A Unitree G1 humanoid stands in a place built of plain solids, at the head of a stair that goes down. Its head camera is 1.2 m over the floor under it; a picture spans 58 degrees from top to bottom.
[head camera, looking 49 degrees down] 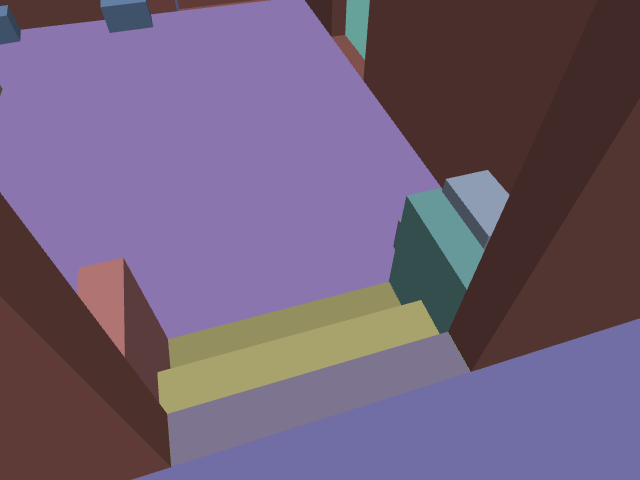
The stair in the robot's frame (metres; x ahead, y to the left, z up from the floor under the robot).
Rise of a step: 0.22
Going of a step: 0.25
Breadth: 1.00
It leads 17 degrees to the left of straight ahead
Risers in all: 3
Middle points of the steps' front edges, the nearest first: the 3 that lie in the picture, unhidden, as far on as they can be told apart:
0.54 0.01 0.00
0.78 0.08 -0.22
1.02 0.16 -0.44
